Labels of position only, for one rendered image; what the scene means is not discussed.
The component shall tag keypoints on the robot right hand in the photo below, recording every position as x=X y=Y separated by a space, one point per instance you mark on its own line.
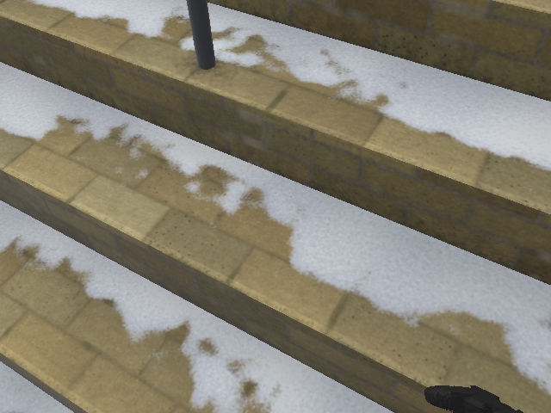
x=466 y=400

